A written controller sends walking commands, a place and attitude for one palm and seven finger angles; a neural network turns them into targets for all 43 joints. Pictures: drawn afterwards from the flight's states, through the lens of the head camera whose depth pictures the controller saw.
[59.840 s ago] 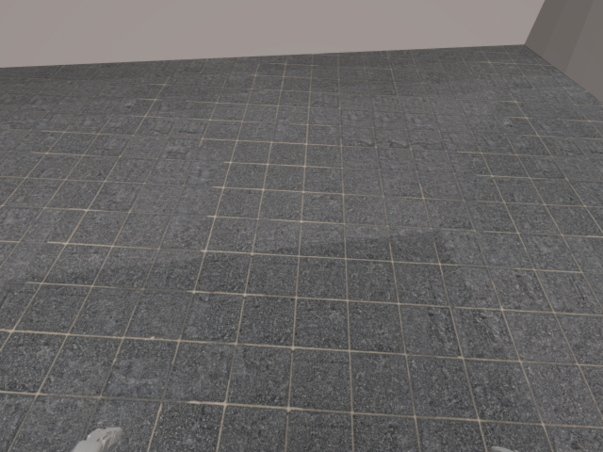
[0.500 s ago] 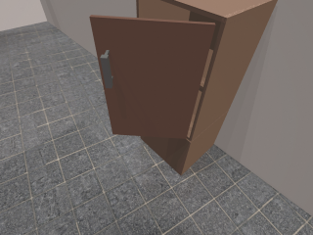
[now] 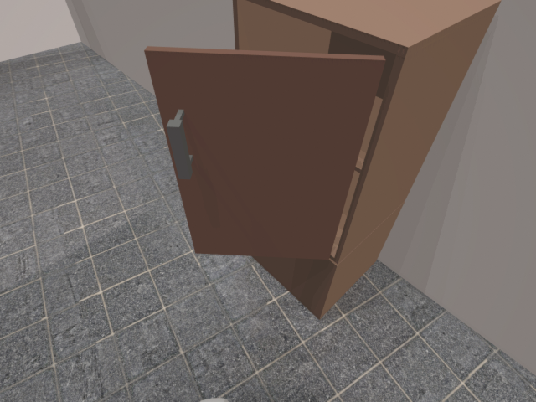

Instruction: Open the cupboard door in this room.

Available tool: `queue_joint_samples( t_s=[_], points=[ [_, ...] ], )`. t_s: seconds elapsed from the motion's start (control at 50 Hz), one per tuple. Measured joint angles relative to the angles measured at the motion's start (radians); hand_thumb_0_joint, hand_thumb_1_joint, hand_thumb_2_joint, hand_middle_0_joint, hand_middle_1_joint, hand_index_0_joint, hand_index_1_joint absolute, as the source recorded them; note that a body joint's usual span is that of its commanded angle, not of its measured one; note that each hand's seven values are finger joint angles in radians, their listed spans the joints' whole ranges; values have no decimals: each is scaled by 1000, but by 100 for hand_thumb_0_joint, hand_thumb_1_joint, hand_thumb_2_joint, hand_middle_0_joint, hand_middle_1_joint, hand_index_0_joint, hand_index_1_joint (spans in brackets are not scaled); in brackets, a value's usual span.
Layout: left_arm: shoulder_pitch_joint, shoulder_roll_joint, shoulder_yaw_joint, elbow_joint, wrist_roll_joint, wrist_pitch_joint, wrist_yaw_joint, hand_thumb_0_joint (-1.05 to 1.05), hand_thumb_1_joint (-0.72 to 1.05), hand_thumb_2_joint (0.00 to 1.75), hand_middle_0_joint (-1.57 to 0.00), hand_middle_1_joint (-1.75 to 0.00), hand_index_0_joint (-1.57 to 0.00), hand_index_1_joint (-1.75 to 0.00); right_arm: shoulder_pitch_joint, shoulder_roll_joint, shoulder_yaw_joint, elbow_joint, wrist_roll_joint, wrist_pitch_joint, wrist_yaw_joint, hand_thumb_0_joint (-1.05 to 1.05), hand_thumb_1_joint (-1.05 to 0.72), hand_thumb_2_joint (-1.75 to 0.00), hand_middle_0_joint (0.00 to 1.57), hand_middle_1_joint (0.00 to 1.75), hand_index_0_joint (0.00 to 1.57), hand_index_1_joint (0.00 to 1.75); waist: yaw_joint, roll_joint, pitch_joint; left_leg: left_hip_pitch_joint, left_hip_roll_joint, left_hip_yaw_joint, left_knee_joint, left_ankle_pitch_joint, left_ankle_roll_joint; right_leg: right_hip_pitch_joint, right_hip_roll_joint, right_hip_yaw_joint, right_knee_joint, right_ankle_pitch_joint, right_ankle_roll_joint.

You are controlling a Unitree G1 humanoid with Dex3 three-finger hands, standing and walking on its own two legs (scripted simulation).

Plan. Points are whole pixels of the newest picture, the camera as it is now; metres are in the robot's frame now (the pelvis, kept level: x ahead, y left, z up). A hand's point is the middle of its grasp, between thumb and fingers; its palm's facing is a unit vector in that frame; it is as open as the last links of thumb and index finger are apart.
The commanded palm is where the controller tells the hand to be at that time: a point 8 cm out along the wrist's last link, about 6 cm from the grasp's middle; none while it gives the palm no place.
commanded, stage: come to a stop and stand still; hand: left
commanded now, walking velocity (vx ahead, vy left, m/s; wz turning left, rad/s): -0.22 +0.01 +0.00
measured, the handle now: (182, 144) +0.55 +0.21 +0.08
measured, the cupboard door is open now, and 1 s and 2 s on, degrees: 44 44 44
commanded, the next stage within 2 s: none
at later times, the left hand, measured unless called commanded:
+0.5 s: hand out of the picture +0.06 +0.22 -0.17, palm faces +0.02 -0.96 -0.28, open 7.4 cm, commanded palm none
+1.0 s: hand out of the picture -0.02 +0.22 -0.18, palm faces -0.02 -0.98 -0.17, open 7.4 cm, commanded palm none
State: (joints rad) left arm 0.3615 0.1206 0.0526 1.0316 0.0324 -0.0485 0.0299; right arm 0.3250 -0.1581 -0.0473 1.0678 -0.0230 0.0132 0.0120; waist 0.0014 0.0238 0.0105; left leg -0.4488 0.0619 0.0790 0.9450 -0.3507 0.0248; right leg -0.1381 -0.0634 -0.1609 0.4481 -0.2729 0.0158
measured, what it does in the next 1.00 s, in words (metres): steps on the spot: left foot, then right foot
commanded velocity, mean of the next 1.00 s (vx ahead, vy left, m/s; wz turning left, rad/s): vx -0.03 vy -0.02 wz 0.00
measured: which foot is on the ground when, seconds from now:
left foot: up 0.00-0.08, down 0.10-0.48, up 0.50-0.74, down 0.76-1.00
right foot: down 0.00-0.12, up 0.14-0.46, down 0.48-1.00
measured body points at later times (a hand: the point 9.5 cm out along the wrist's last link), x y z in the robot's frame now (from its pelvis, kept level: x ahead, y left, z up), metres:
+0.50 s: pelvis +0.00 +0.02 -0.02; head +0.02 +0.01 +0.43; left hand +0.06 +0.27 -0.15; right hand +0.08 -0.22 -0.17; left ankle +0.11 +0.14 -0.73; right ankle -0.01 -0.10 -0.74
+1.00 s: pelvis -0.01 +0.05 +0.00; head +0.01 +0.05 +0.45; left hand -0.01 +0.27 -0.17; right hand -0.02 -0.17 -0.16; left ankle -0.01 +0.13 -0.74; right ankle -0.01 -0.10 -0.74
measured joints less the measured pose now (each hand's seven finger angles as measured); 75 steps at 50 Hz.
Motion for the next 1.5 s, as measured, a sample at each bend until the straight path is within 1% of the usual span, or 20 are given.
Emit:
queue_joint_samples(
  t_s=[0.06,0.1,0.12,0.16,0.24,0.34,0.4,0.46,0.48,0.54,0.62,0.68,0.72,0.78,0.88,0.92,1.0,1.1,1.34,1.5],
  points=[
    [10,-1,-4,13,4,17,-4,0,91,90,-20,-30,-20,-30,-39,-10,-2,-41,4,-10,-6,1,-92,-90,20,30,20,30,2,-24,15,12,23,-1,-177,72,-20,22,-22,2,3,-19,26],
    [14,-5,-9,15,2,32,-6,0,91,90,-20,-30,-20,-30,-56,-22,1,-63,6,-26,-11,1,-92,-90,20,30,20,30,9,-26,30,60,32,-5,-328,192,-34,18,-32,6,56,-60,46],
    [13,-4,-11,17,-2,41,-6,0,91,90,-20,-30,-20,-30,-63,-26,2,-69,6,-34,-15,1,-92,-90,20,30,20,30,11,-27,35,74,29,-3,-347,185,-29,7,-39,10,98,-89,55],
    [-6,12,-12,19,-10,61,-3,0,91,90,-20,-30,-20,-30,-89,-11,7,-69,4,-33,-24,1,-92,-90,20,30,20,30,20,-61,48,73,5,15,-321,139,-9,-24,-53,51,174,-165,36],
    [-53,38,-11,-4,-12,81,6,0,91,90,-20,-30,-20,-30,-150,19,22,-87,0,-27,-43,1,-92,-90,20,30,20,30,23,-73,82,88,-4,34,-372,159,10,-131,-6,101,373,-267,12],
    [-107,63,4,-54,-9,98,-4,0,91,90,-20,-30,-19,-30,-216,20,14,-108,-1,-16,-58,0,-92,-90,21,30,20,30,14,-39,112,88,18,53,-430,210,11,-245,51,120,508,-238,13],
    [-133,75,15,-82,-8,107,-11,0,91,90,-20,-30,-19,-30,-223,9,5,-107,-4,-8,-59,0,-91,-90,21,30,20,30,7,-19,108,77,27,59,-435,229,3,-249,52,123,459,-200,8],
    [-138,78,20,-108,-6,101,-16,0,91,90,-20,-30,-19,-30,-209,-11,-6,-99,-8,11,-50,0,-91,-90,21,30,20,30,4,3,87,55,32,53,-412,234,-10,-173,36,108,278,-127,-6],
    [-127,82,20,-119,-3,94,-17,0,91,90,-20,-30,-19,-30,-197,-14,-10,-97,-8,21,-46,0,-91,-90,21,30,20,30,5,-3,70,35,26,53,-383,214,-15,-132,25,109,187,-105,-15],
    [-108,62,5,-108,6,87,-9,0,91,90,-20,-30,-19,-30,-165,-35,-22,-82,-2,57,-32,0,-91,-90,21,30,20,30,3,25,46,-32,6,-20,-195,6,-34,-125,34,90,166,-63,-25],
    [-70,40,-11,-72,-1,76,-9,0,91,90,-20,-30,-19,-30,-106,-42,-19,-57,-5,58,-13,1,-91,-90,20,30,20,30,-5,16,8,-24,-19,-51,-33,17,-38,-83,40,87,63,3,-26],
    [-58,31,-19,-55,-2,66,-15,0,90,90,-20,-30,-20,-30,-54,-38,-13,-40,-2,40,-11,1,-91,-90,20,30,20,30,-8,-4,-5,64,-21,-34,-120,7,-45,-63,40,84,16,28,-26],
    [-58,30,-18,-48,1,63,-12,0,91,90,-20,-30,-20,-30,-24,-34,-8,-26,-1,33,-14,1,-91,-90,20,30,20,30,-2,-14,-7,139,-24,-26,-241,-6,-45,-64,40,79,13,29,-24],
    [-64,39,-14,-30,-9,62,-15,0,92,90,-20,-30,-20,-30,4,-22,4,-2,1,17,-25,1,-91,-90,20,30,20,30,1,-28,2,233,-35,-30,-423,60,-28,-82,35,67,51,9,-12],
    [-70,48,-16,20,-14,67,-11,0,92,90,-20,-30,-20,-30,11,20,35,32,3,2,-36,1,-91,-90,20,30,20,30,15,-67,19,266,-63,-11,-471,77,8,-57,10,86,13,31,8],
    [-67,40,-38,34,-15,49,5,0,91,90,-20,-30,-20,-30,4,20,47,14,9,0,-31,1,-91,-90,20,30,20,30,14,-47,27,240,-56,-11,-437,66,11,-65,16,85,8,39,11],
    [-55,31,-59,50,-9,47,-2,0,91,90,-20,-30,-20,-30,-2,15,55,-36,-3,-15,-29,2,-92,-90,20,30,20,30,-8,-17,32,204,-73,-5,-387,38,31,-107,-2,92,72,0,-6],
    [-44,28,-63,66,-10,46,-3,0,91,90,-20,-30,-20,-30,8,-2,64,-34,1,-22,-33,3,-94,-90,21,30,20,30,1,16,19,230,-101,8,-413,36,50,-101,-26,110,83,-14,-4],
    [-82,30,-62,78,-17,42,3,0,91,90,-20,-30,-19,-30,-29,-15,73,1,6,-42,-41,2,-93,-90,21,30,20,30,3,6,38,298,-116,30,-494,47,44,-73,-39,136,69,-28,37],
    [-124,32,-58,73,-16,42,7,0,92,90,-20,-30,-20,-30,-60,-15,66,21,7,-41,-45,1,-92,-90,20,30,20,30,-1,-7,50,318,-97,21,-502,39,21,-54,-20,126,67,-43,26]
  ],
)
